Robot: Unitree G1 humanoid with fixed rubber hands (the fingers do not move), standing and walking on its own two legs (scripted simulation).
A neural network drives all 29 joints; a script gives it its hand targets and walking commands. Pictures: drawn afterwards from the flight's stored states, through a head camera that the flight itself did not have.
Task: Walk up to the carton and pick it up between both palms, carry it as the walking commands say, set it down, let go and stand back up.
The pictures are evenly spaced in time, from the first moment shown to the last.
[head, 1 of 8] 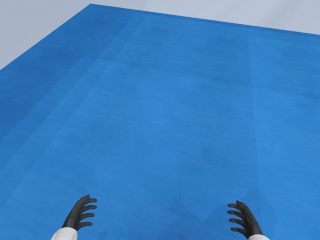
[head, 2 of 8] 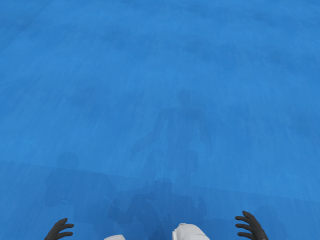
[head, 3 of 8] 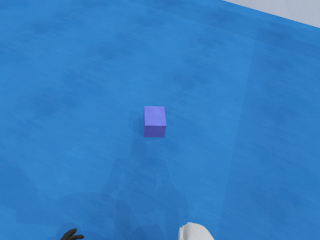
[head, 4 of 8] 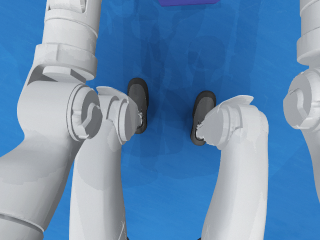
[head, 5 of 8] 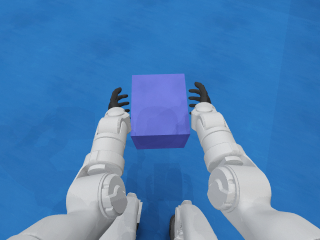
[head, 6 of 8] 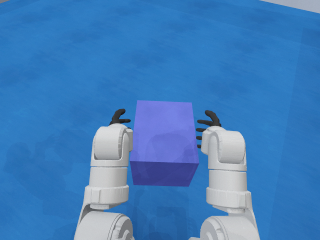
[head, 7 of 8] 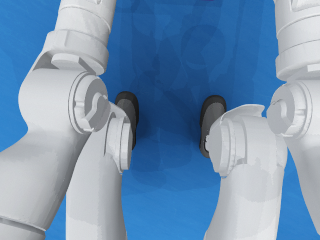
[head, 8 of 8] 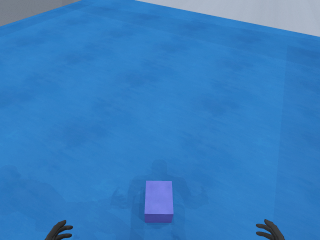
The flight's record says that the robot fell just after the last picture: no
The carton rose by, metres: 0.70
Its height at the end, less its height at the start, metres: +0.00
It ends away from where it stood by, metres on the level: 0.40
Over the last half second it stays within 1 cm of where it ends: yes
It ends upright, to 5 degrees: yes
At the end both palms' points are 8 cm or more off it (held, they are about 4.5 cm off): yes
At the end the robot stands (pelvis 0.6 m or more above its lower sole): yes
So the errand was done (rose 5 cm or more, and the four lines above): yes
